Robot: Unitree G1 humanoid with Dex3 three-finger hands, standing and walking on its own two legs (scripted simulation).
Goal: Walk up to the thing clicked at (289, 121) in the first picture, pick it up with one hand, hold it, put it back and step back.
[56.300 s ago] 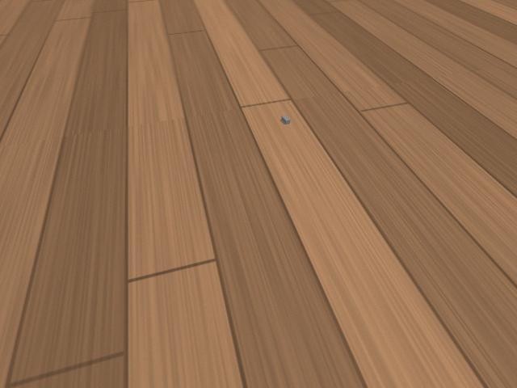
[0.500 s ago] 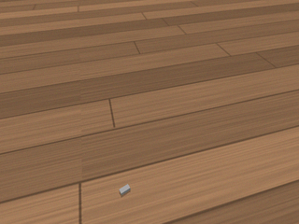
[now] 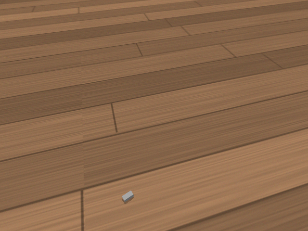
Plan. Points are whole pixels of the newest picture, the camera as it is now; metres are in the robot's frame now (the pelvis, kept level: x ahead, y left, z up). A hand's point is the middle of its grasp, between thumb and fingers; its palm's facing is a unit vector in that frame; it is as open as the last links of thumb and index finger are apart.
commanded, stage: stand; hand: left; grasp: from above
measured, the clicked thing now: (127, 196) +0.50 +0.23 -0.77
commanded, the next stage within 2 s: step back in 1.42 s
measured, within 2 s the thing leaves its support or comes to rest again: neither
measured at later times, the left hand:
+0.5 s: hand out of the picture +0.08 +0.24 -0.16, palm faces +0.00 -0.94 -0.34, open 7.4 cm
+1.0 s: hand out of the picture +0.09 +0.24 -0.16, palm faces +0.00 -0.94 -0.34, open 7.4 cm
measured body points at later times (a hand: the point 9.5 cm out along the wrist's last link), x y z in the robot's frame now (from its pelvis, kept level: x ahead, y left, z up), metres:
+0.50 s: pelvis +0.01 +0.00 +0.00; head +0.02 -0.01 +0.45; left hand +0.08 +0.29 -0.13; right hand +0.08 -0.30 -0.14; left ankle +0.03 +0.12 -0.75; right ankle -0.01 -0.14 -0.75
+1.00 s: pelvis +0.02 +0.00 +0.00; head +0.02 -0.01 +0.45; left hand +0.09 +0.29 -0.13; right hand +0.09 -0.30 -0.13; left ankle +0.03 +0.12 -0.75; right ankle -0.01 -0.14 -0.75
